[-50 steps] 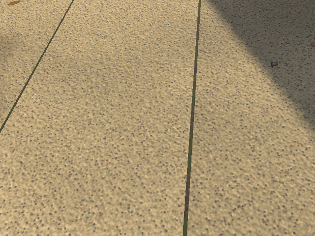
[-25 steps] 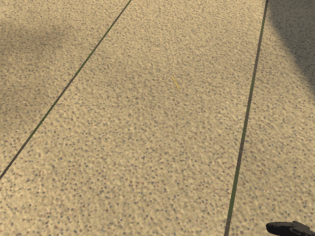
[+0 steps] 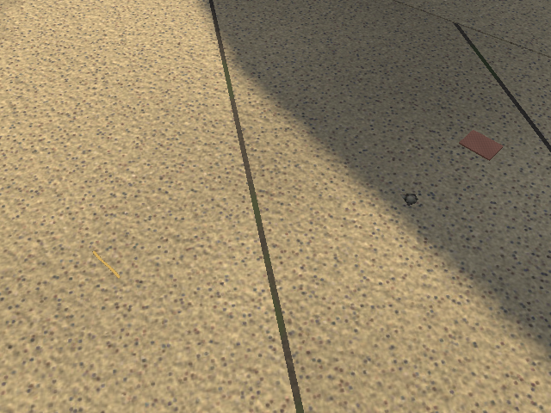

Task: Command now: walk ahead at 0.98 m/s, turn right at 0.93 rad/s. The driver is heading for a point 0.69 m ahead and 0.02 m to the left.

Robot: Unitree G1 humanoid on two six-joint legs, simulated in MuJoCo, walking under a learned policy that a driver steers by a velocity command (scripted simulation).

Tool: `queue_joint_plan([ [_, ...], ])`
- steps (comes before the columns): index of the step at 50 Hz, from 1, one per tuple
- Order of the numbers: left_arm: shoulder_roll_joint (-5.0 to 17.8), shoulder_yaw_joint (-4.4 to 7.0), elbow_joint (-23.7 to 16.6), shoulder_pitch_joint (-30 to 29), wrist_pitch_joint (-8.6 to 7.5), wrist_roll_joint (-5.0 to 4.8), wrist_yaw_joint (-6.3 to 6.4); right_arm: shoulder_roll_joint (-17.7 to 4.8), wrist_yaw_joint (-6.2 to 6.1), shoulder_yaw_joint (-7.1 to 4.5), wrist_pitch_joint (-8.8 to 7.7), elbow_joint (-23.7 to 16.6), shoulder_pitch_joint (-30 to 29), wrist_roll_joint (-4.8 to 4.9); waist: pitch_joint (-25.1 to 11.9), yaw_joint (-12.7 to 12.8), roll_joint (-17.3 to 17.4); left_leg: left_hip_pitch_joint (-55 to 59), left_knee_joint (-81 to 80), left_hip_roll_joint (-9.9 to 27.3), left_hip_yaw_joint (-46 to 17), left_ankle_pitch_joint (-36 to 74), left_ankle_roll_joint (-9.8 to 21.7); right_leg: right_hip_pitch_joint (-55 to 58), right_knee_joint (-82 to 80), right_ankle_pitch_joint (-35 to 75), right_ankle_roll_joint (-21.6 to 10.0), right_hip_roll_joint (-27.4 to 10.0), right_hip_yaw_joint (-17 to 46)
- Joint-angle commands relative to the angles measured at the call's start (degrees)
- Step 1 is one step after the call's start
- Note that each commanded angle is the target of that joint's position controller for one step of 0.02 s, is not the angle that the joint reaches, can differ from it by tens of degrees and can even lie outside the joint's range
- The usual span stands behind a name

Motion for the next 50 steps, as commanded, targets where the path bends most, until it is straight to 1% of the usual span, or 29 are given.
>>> queue_joint_plan([
  [1,8.5,2.41,-0.5,7.1,-1.80,0.52,1.72,-8.8,0.24,-0.94,-2.48,-9.7,-5.3,-1.23,1.3,-1.5,7.3,-32.5,-0.8,3.2,-5.9,-1.1,-0.2,20.4,-30.6,-2.1,-9.5,-19.6,42.0],
  [2,7.5,1.83,-1.2,5.3,-2.78,0.18,2.05,-8.5,0.40,-0.63,-0.98,-9.2,-3.8,-2.23,2.3,-3.6,7.6,-28.7,-4.5,4.5,-5.7,-0.6,-1.3,14.3,-31.1,0.4,-8.5,-16.8,37.5],
  [4,7.1,1.29,-1.5,4.6,-4.40,-0.57,1.69,-7.6,0.93,-0.05,1.00,-10.4,-6.5,-2.55,3.6,-4.3,6.4,-23.8,-13.5,5.9,-3.1,0.2,-3.1,4.3,-32.9,3.9,-7.5,-12.3,31.3],
  [7,7.9,1.78,-1.1,7.0,-5.26,-0.63,1.32,-5.7,1.82,1.17,1.08,-14.9,-17.6,-0.98,5.3,-0.4,3.5,-19.6,-31.7,4.7,0.0,14.1,-3.9,0.5,-33.5,15.8,-4.9,-8.2,26.8],
  [12,7.6,1.72,2.2,12.9,-6.00,-1.44,1.05,-5.8,1.91,1.31,0.09,-15.9,-21.5,0.21,-0.1,4.7,-0.9,-12.4,-50.3,0.0,2.5,29.7,1.3,16.9,-31.1,41.5,0.2,-11.5,24.5],
  [14,10.3,2.10,2.7,12.4,-6.16,-0.76,1.69,-9.4,1.14,-0.36,-0.14,-14.1,-15.4,0.00,-5.2,1.4,-2.7,-6.0,-52.0,-3.6,2.5,22.5,3.1,25.3,-22.3,59.1,2.5,-13.5,24.4],
  [15,12.1,2.40,2.7,11.1,-6.02,0.20,1.77,-12.3,0.47,-1.75,-0.31,-11.9,-7.6,0.57,-9.6,-3.1,-3.8,0.7,-51.1,-4.6,1.9,16.6,4.1,27.1,-12.9,64.7,3.4,-14.3,24.3],
  [16,12.4,2.43,2.3,7.0,-5.79,0.96,1.72,-14.1,-0.49,-2.88,-0.23,-8.6,4.1,1.05,-13.7,-10.7,-3.8,11.8,-52.1,-2.8,1.9,13.8,4.8,22.6,0.8,61.6,4.2,-12.8,22.3],
  [17,7.4,1.21,1.2,5.2,-6.15,1.66,1.86,-17.3,-1.72,-4.24,-0.09,-6.0,16.1,0.08,-19.3,-15.3,0.1,25.0,-48.7,5.2,-7.1,-2.7,5.7,11.8,20.6,45.9,4.6,-10.1,19.4],
  [18,-2.7,-1.28,-1.2,15.4,-6.26,-1.46,1.07,-22.1,-1.03,-5.35,-0.37,-5.2,13.3,-2.34,-23.6,-5.0,21.9,35.8,-60.6,21.4,-42.9,-17.2,13.7,-8.6,40.0,-6.0,7.6,-0.2,15.7],
  [19,1.9,-1.75,-0.4,12.1,-6.23,-0.21,1.53,-16.6,0.33,-5.01,-0.03,-6.0,7.9,-0.93,-18.8,-5.7,13.9,31.1,-67.7,19.8,-52.5,-25.1,14.4,-15.7,41.1,-3.3,6.0,-3.9,16.5],
  [20,4.0,-1.21,-0.8,6.4,-5.78,-0.04,1.31,-12.1,0.80,-4.30,-0.24,-6.2,2.7,-0.37,-10.6,-4.5,5.9,22.3,-68.0,17.8,-40.9,-21.4,14.0,-16.3,38.3,3.3,6.1,-7.6,15.9],
  [21,4.3,-1.44,-1.8,2.3,-5.59,0.60,0.81,-9.6,1.16,-3.82,-0.34,-5.0,1.8,-0.51,-7.0,-4.4,0.6,15.9,-68.1,15.3,-33.6,-13.4,13.4,-15.1,35.6,4.9,6.2,-9.0,14.8],
  [24,0.8,-2.64,-4.3,-0.6,-4.32,1.63,-0.89,-5.9,1.04,-2.31,-1.47,0.2,6.1,-0.09,-2.4,-1.5,4.2,7.3,-70.8,10.5,-21.8,-4.6,11.5,-14.8,30.4,3.3,6.8,-11.2,16.0],
  [28,-0.4,-4.12,-8.1,-7.9,-4.54,2.27,-0.84,-8.0,1.47,-2.01,-3.30,2.8,6.7,1.38,3.5,0.7,3.6,1.6,-72.8,8.8,-6.6,43.6,11.3,-15.5,14.6,7.1,10.1,-10.6,10.7],
  [30,-2.7,-5.59,-8.6,-11.0,-5.35,1.77,-1.81,-8.1,1.77,-1.83,-3.58,3.3,5.2,2.10,1.5,0.2,5.3,-3.2,-72.8,3.1,1.4,49.3,8.6,-2.9,-2.6,18.7,10.3,-9.6,4.1],
  [31,-2.1,-5.15,-9.2,-14.2,-6.78,-2.02,-1.50,-11.2,0.33,-2.73,-4.14,1.9,5.5,4.92,-0.4,-2.0,5.4,-1.8,-72.7,4.3,-1.1,47.0,9.4,0.2,-5.7,23.9,11.5,-9.0,5.4],
  [32,-1.0,-4.95,-10.1,-15.4,-7.24,-2.17,-1.57,-13.2,-0.43,-3.01,-4.15,2.7,6.5,5.35,-1.6,-1.4,5.3,1.5,-72.7,5.9,-1.9,46.1,8.9,1.4,-9.8,27.5,11.3,-8.5,6.4],
  [34,2.0,-3.59,-9.9,-14.1,-7.18,-0.84,-1.18,-14.7,-1.11,-3.47,-3.22,3.5,7.9,4.43,-3.6,-0.3,6.8,7.5,-68.6,6.6,-2.1,48.9,7.2,4.5,-14.0,30.1,10.0,-6.6,6.9],
  [36,4.6,-1.83,-6.2,-3.1,-7.02,-0.16,-0.78,-14.1,-1.21,-3.27,-1.55,3.2,6.5,3.56,-9.2,5.4,7.2,8.4,-55.2,5.0,-0.5,54.4,4.5,16.9,-14.8,32.1,8.1,-4.7,5.9],
  [37,6.0,-1.07,-4.0,3.4,-6.54,0.30,-0.27,-13.4,-1.14,-2.93,-1.01,2.4,5.5,3.37,-11.9,8.5,7.0,5.0,-44.1,3.3,0.2,51.7,2.5,24.6,-15.6,38.8,6.4,-8.2,8.1],
  [38,10.5,-0.50,-2.7,8.9,-5.96,1.79,0.51,-8.7,-0.87,-1.53,-0.99,0.9,8.7,1.33,-19.0,7.2,-7.0,-8.0,-19.2,-3.5,2.2,15.2,-0.4,40.1,-8.9,70.0,0.0,-22.3,21.4],
  [39,7.3,-1.86,-2.6,9.6,-5.99,2.59,-0.09,-2.1,0.28,0.75,-0.95,4.4,23.0,2.78,-34.0,2.1,-14.3,-18.0,0.1,-9.1,-9.3,-20.2,-1.9,52.8,-8.7,80.1,-12.7,-35.8,42.4],
  [40,4.8,-1.63,-3.6,5.7,-5.35,0.89,-0.50,-8.4,0.76,-0.58,-0.80,5.7,21.8,3.70,-34.1,2.8,-5.5,-17.7,0.8,-5.3,-13.4,-18.0,-1.5,46.6,-12.0,71.2,-11.7,-32.5,40.1],
  [41,3.2,-1.92,-4.7,-1.1,-5.10,-0.78,-0.49,-10.7,0.42,-1.30,-0.43,2.9,13.3,4.02,-23.6,1.5,-2.8,-20.7,-3.5,-2.0,-9.7,-15.2,-1.6,37.0,-14.2,61.8,-8.9,-29.0,32.7],
  [42,1.1,-2.64,-4.7,-5.2,-5.15,-1.37,-0.35,-11.3,-0.64,-1.72,-0.01,1.5,7.2,3.19,-15.4,0.1,1.9,-21.2,-8.6,0.2,-7.0,-12.0,-2.3,26.5,-17.4,56.4,-6.0,-25.8,28.5],
  [43,-0.1,-3.06,-4.5,-7.0,-5.23,-0.99,-0.17,-11.2,-1.49,-2.14,0.79,1.0,5.1,2.73,-11.9,-1.3,2.4,-18.9,-12.2,1.5,-6.3,-9.7,-2.8,18.8,-19.7,53.7,-4.6,-23.9,25.9],
  [46,1.2,-2.51,-2.7,-8.6,-4.99,1.12,-0.16,-6.1,-1.98,-1.22,2.58,0.8,6.7,2.38,-10.5,-4.8,-2.4,-8.0,-22.9,2.4,-4.6,-6.0,-3.8,5.0,-23.5,54.1,-3.6,-21.0,19.4],
  [50,2.7,-1.77,-0.4,-8.1,-4.22,0.79,0.91,-5.6,-2.38,-0.99,3.59,0.5,2.1,2.13,-13.6,-3.6,-3.6,-0.8,-37.0,1.7,-3.4,5.7,-3.5,3.1,-24.8,42.6,-1.7,-19.3,15.8],
])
